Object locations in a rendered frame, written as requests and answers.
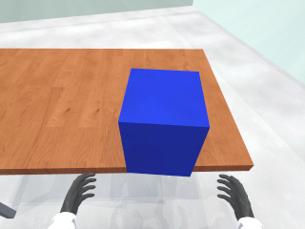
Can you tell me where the robot right hand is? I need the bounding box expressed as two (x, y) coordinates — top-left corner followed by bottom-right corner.
(216, 174), (254, 221)

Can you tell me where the left robot forearm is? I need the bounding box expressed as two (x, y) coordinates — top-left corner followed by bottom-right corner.
(48, 212), (77, 229)

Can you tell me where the table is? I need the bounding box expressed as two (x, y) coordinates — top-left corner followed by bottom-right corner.
(0, 48), (254, 219)

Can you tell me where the right robot forearm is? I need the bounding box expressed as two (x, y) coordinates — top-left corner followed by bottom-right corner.
(235, 217), (263, 229)

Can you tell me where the robot left hand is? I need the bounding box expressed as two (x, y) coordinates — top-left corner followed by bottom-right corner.
(60, 173), (97, 215)

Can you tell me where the carton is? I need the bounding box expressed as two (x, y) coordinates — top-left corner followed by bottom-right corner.
(118, 68), (210, 177)

